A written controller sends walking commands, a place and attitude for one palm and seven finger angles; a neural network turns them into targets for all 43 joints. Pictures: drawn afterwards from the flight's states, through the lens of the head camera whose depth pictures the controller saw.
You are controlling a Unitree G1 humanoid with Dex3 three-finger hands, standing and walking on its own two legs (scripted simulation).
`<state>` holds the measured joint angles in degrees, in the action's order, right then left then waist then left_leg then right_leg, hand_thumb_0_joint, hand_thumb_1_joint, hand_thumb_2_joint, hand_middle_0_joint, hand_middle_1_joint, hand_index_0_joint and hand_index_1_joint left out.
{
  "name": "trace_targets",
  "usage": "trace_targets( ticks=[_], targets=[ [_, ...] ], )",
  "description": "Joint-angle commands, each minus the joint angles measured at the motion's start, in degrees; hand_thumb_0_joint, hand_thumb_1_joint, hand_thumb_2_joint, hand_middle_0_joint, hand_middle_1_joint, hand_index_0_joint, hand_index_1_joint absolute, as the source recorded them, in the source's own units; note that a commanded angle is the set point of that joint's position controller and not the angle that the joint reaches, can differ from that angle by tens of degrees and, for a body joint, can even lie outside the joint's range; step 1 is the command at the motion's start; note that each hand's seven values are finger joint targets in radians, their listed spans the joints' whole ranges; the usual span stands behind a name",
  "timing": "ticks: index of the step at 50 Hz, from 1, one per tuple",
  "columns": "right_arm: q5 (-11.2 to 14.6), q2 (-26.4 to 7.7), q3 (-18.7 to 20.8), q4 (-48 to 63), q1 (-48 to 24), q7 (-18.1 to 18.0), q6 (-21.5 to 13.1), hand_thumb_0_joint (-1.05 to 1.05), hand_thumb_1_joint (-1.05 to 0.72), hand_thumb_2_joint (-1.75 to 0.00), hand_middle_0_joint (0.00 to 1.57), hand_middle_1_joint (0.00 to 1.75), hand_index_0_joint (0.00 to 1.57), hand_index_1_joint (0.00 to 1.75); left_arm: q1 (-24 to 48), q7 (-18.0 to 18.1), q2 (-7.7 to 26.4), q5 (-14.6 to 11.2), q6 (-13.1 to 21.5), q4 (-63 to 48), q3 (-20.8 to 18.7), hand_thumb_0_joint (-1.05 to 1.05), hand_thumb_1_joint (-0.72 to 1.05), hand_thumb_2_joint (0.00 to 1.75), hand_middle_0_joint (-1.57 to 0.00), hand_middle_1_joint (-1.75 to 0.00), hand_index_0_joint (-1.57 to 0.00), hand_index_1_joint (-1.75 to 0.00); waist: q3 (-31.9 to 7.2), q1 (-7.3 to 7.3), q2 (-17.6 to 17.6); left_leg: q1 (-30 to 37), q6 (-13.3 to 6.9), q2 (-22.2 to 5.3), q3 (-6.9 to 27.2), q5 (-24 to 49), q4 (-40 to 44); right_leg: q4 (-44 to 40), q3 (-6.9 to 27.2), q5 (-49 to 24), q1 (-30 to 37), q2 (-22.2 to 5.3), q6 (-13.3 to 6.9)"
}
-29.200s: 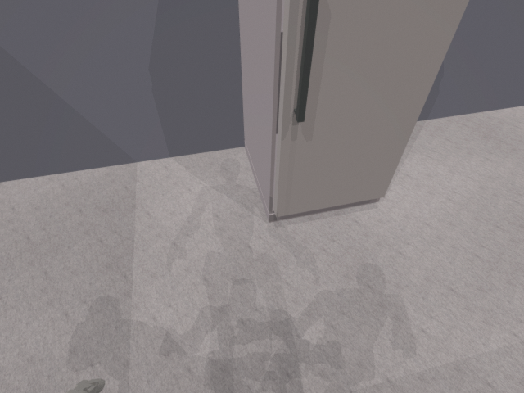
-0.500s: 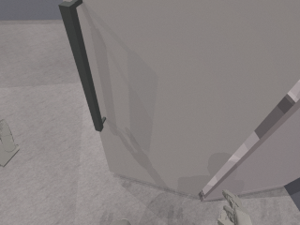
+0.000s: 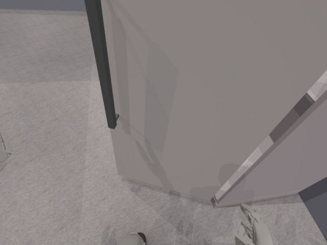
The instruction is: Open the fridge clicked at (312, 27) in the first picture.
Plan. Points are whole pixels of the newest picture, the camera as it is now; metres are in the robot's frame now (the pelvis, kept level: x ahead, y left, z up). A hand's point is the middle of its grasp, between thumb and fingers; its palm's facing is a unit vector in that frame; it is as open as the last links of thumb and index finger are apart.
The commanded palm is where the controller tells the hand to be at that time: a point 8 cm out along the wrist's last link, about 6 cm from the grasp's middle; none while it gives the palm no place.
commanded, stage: step back with the hand held close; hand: left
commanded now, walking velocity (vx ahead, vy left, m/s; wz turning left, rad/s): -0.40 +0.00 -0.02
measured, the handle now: (108, 74) +0.52 +0.21 +0.11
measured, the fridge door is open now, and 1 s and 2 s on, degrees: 66 66 66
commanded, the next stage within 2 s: stop stepping back and stand still in 0.24 s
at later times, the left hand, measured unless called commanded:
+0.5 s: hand out of the picture +0.11 +0.26 +0.18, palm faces +0.25 -0.83 -0.49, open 7.5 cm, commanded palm +0.06 +0.31 +0.19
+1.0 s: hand out of the picture +0.03 +0.31 +0.19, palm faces +0.43 -0.78 -0.46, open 7.5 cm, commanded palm -0.02 +0.34 +0.19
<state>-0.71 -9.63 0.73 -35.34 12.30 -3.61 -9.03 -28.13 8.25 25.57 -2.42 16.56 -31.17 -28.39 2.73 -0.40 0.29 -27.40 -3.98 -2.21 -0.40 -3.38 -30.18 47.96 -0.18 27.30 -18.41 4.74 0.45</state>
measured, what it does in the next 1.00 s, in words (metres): walks backwards: right foot, then left foot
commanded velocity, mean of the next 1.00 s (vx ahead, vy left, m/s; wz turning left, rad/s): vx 0.00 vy -0.02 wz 0.02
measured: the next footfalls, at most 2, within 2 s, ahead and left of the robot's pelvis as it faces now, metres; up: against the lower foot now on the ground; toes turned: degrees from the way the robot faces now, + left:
right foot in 0.12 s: -0.06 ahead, -0.15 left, +0.00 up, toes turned -5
left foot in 0.26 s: +0.07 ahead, +0.08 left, +0.00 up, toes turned -5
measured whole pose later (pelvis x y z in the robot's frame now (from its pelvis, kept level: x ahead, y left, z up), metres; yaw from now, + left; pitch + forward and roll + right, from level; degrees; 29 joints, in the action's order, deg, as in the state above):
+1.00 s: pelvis -0.17 +0.04 +0.00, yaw -2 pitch -2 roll -1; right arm -1.1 -9.4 -1.0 -39.0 17.3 -2.6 -7.0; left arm -30.5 8.0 25.7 -1.3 13.2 -27.9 -25.6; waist -1.5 -0.5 -1.3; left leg -25.8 -0.6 -0.8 -0.2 -23.3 -53.3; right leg 30.3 -4.0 13.3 -14.4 1.8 -3.6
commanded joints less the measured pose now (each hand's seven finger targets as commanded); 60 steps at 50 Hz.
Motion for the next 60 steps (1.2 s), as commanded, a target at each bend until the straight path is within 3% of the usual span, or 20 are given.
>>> trace_targets(
  ticks=[1, 4, 7, 9, 11, 13, 15, 18, 23, 27, 34, 36, 38, 43, 45, 46, 47, 54, 58, 60],
  targets=[
    [-0.29, -8.58, 2.62, 6.56, -3.30, -0.14, -3.68, 0.00, -0.90, -0.90, 0.20, 0.30, 0.20, 0.30, 0.08, 0.35, 5.81, -1.76, 3.05, -12.92, -1.18, 0.00, 0.90, 0.90, -0.20, -0.30, -0.20, -0.30, -13.21, -0.80, 13.82, 15.09, 0.55, -12.39, 13.74, -16.60, 20.17, -18.75, -1.48, 2.12, 5.67, -1.39, -1.47],
    [-0.57, -8.50, 2.61, 5.88, -3.20, -0.51, -1.57, 0.00, -0.90, -0.90, 0.20, 0.30, 0.20, 0.30, 4.47, -0.03, 8.88, -1.66, 2.87, -11.61, -1.54, 0.00, 0.90, 0.90, -0.20, -0.30, -0.20, -0.30, -12.33, -0.56, 5.83, 18.97, 5.06, -8.19, 5.87, -10.47, 8.85, -36.46, 2.38, -8.56, 6.29, -7.42, -3.25],
    [0.46, -7.39, 2.11, 5.99, -4.95, -1.76, -1.38, 0.00, -0.90, -0.90, 0.20, 0.30, 0.20, 0.30, 9.65, 0.48, 10.57, -1.49, 2.16, -9.49, -0.56, 0.00, 0.90, 0.90, -0.20, -0.30, -0.20, -0.30, -7.28, -0.57, -13.58, 16.50, 6.65, 2.07, -0.03, -18.26, -21.12, -36.24, 9.88, -22.18, -9.19, -23.55, -9.71],
    [0.44, -6.19, 0.81, 6.85, -7.28, -1.54, -0.79, 0.00, -0.90, -0.90, 0.20, 0.30, 0.20, 0.30, 6.27, 0.13, 9.89, -0.75, 0.64, -7.29, -1.04, 0.00, 0.90, 0.90, -0.20, -0.30, -0.20, -0.30, -2.63, -0.48, -12.35, 5.54, 5.75, 0.98, 2.06, -21.06, -22.75, -29.27, 7.38, -39.20, -2.58, -22.60, -10.52],
    [0.62, -6.76, -0.61, 7.44, -7.05, -2.27, -0.05, 0.00, -0.90, -0.90, 0.20, 0.30, 0.20, 0.30, 6.19, 0.03, 11.90, -0.49, 0.51, -8.80, -3.59, 0.00, 0.90, 0.90, -0.20, -0.30, -0.20, -0.30, -3.05, 0.82, -2.17, 6.15, 5.54, 1.18, 1.15, -2.18, 3.51, -14.76, 1.92, -50.68, 6.23, -15.64, -4.10],
    [0.62, -9.29, 0.99, 9.17, -7.26, -1.72, -0.70, 0.00, -0.90, -0.90, 0.20, 0.30, 0.20, 0.30, 6.00, -0.42, 11.81, -1.26, 1.36, -14.26, -3.65, 0.00, 0.90, 0.90, -0.20, -0.30, -0.20, -0.30, -12.96, -1.02, 13.77, 20.82, 0.33, -11.55, 13.28, 37.81, 12.19, -0.80, 1.08, -9.88, 0.56, -3.05, -0.04],
    [-0.47, -9.77, 1.88, 8.79, -5.95, -0.48, -2.79, 0.00, -0.90, -0.90, 0.20, 0.30, 0.20, 0.30, -2.88, -1.19, 10.62, -2.51, 2.46, -10.68, -4.74, 0.00, 0.90, 0.90, -0.20, -0.30, -0.20, -0.30, -15.72, -2.05, 14.84, 18.44, -2.36, -15.36, 18.29, 20.55, 14.84, 6.16, 4.07, 7.55, -1.16, -1.06, -0.33],
    [-0.28, -9.58, 2.66, 8.80, -3.44, 0.07, -2.68, 0.00, -0.90, -0.90, 0.20, 0.30, 0.20, 0.30, -6.19, -0.31, 10.06, -2.02, 1.32, -16.48, -5.48, 0.00, 0.90, 0.90, -0.20, -0.30, -0.20, -0.30, -14.96, -0.76, 10.80, 15.63, -3.40, -13.69, 16.96, -0.54, 18.34, 0.19, 2.28, 0.62, 2.48, -1.76, -0.14],
    [-0.23, -9.78, 2.14, 10.86, -4.17, -0.49, -0.65, 0.00, -0.90, -0.90, 0.20, 0.30, 0.20, 0.30, -10.21, 0.50, 9.90, -1.76, -1.99, -13.58, -6.12, 0.00, 0.90, 0.90, -0.20, -0.30, -0.20, -0.30, -9.84, -0.56, 14.90, -0.64, 3.78, -4.59, 7.83, -33.08, 22.80, -24.48, -5.48, -1.82, 21.72, 0.10, -2.47],
    [0.29, -9.29, 2.75, 7.70, -3.16, -1.76, 0.18, 0.00, -0.90, -0.90, 0.20, 0.30, 0.20, 0.30, 2.36, 0.97, 10.50, -1.34, -3.57, -9.60, -3.86, 0.00, 0.90, 0.90, -0.20, -0.30, -0.20, -0.30, -4.53, 0.32, -14.57, 9.01, 5.42, 3.62, 3.38, -17.85, -25.63, -43.21, 21.63, 16.40, -9.81, -25.41, -12.75],
    [0.05, -9.78, 1.77, 5.02, -3.03, -2.94, -1.55, 0.00, -0.90, -0.90, 0.20, 0.30, 0.20, 0.30, 16.20, 2.22, 5.01, 1.78, -3.18, -3.39, 5.03, 0.00, 0.90, 0.90, -0.20, -0.30, -0.20, -0.30, -1.00, 1.87, -2.51, 15.29, 1.59, 1.63, -3.28, -22.33, 1.45, -28.74, 4.85, 13.27, -7.28, -15.59, -6.26],
    [0.22, -11.48, 1.76, 7.07, -2.79, -2.64, -2.41, 0.00, -0.90, -0.90, 0.20, 0.30, 0.20, 0.30, 13.90, 2.15, 6.87, 1.43, -2.24, -9.74, 2.98, 0.00, 0.90, 0.90, -0.20, -0.30, -0.20, -0.30, -0.25, 1.82, 17.28, 16.17, -3.80, -10.92, 20.05, -30.73, 18.23, -4.63, -3.01, 3.62, -10.96, -4.32, -1.44],
    [0.05, -8.87, 1.47, 6.50, -3.94, -1.23, -2.98, 0.00, -0.90, -0.90, 0.20, 0.30, 0.20, 0.30, 9.36, 1.58, 10.77, 1.22, -1.66, -11.12, -2.10, 0.00, 0.90, 0.90, -0.20, -0.30, -0.20, -0.30, -0.36, 1.62, 16.15, 3.76, -6.84, -15.76, 30.26, -48.05, 27.46, 10.37, -0.38, 1.27, -6.70, -3.16, -0.60],
    [-0.69, -8.47, 1.31, 7.06, -3.87, 0.20, -2.30, 0.00, -0.90, -0.90, 0.20, 0.30, 0.20, 0.30, -3.09, 1.47, 8.87, 1.22, -1.41, -10.35, -3.77, 0.00, 0.90, 0.90, -0.20, -0.30, -0.20, -0.30, -3.87, -0.38, 13.89, -3.22, -1.27, -9.22, 11.06, -36.62, 17.17, -16.37, -4.83, -0.30, 15.14, -2.68, -2.55],
    [-0.60, -8.81, 2.18, 7.34, -2.77, -0.10, -0.97, 0.00, -0.90, -0.90, 0.20, 0.30, 0.20, 0.30, -5.04, 0.97, 7.72, 1.56, -2.29, -4.27, -3.16, 0.00, 0.90, 0.90, -0.20, -0.30, -0.20, -0.30, -4.11, -0.76, -0.06, -9.77, 1.10, -0.89, 1.73, -29.57, -5.56, -29.01, 6.36, 1.42, 20.27, -8.41, -5.70],
    [-0.08, -8.48, 2.62, 8.19, -3.68, -0.09, -0.14, 0.00, -0.90, -0.90, 0.20, 0.30, 0.20, 0.30, -0.44, 0.68, 9.02, 0.96, -2.62, -4.43, -3.30, 0.00, 0.90, 0.90, -0.20, -0.30, -0.20, -0.30, -3.45, -0.26, -14.02, -13.94, 2.66, 3.34, -1.94, -25.34, -23.35, -37.94, 28.04, 9.89, 15.87, -20.84, -10.96],
    [-0.36, -9.50, 2.91, 6.92, -2.57, -0.37, -0.46, 0.00, -0.90, -0.90, 0.20, 0.30, 0.20, 0.30, 5.46, 0.70, 11.24, -0.13, -1.20, -5.25, -5.38, 0.00, 0.90, 0.90, -0.20, -0.30, -0.20, -0.30, -2.69, 0.87, -13.03, -11.20, 3.68, 1.31, -0.25, -21.54, -32.81, -38.24, 28.87, 0.36, 10.14, -24.33, -13.76],
    [-0.31, -8.04, 0.92, 5.07, -3.89, -1.87, -2.01, 0.00, -0.90, -0.90, 0.20, 0.30, 0.20, 0.30, 11.16, 1.06, 5.58, 1.34, -1.10, -3.31, 2.39, 0.00, 0.90, 0.90, -0.20, -0.30, -0.20, -0.30, -1.43, 0.80, -6.41, 16.10, 2.10, 1.10, -4.76, -15.40, -1.59, -31.62, 8.75, 5.80, -6.00, -15.49, -7.60],
    [0.22, -9.62, 1.59, 6.65, -4.78, -1.45, -3.17, 0.00, -0.90, -0.90, 0.20, 0.30, 0.20, 0.30, 11.19, 1.38, 8.57, 1.42, 0.67, -11.17, -0.71, 0.00, 0.90, 0.90, -0.20, -0.30, -0.20, -0.30, -4.22, -0.22, 13.57, 14.53, -3.77, -13.52, 18.88, -24.14, 17.86, -7.68, 0.05, -1.93, -2.87, -3.95, 0.09],
    [-0.58, -8.42, 1.54, 6.67, -4.45, -1.16, -3.91, 0.00, -0.90, -0.90, 0.20, 0.30, 0.20, 0.30, 8.79, 1.32, 11.59, 2.11, 0.85, -11.89, -4.75, 0.00, 0.90, 0.90, -0.20, -0.30, -0.20, -0.30, -1.22, -0.36, 15.04, 5.95, -4.70, -13.45, 20.00, -30.97, 21.78, -6.37, 0.96, -3.47, 2.56, -5.09, -0.17]
  ],
)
